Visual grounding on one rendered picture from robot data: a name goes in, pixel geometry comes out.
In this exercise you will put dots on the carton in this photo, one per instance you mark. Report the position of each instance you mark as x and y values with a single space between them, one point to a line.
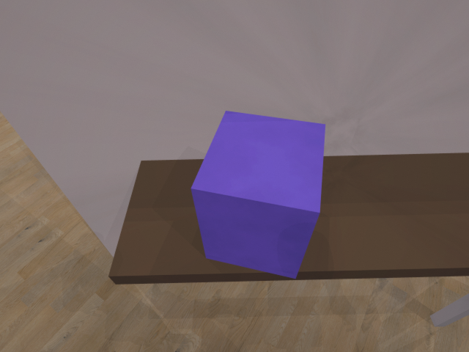
257 194

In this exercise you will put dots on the table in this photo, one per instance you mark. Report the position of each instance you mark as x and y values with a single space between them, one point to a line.
381 216

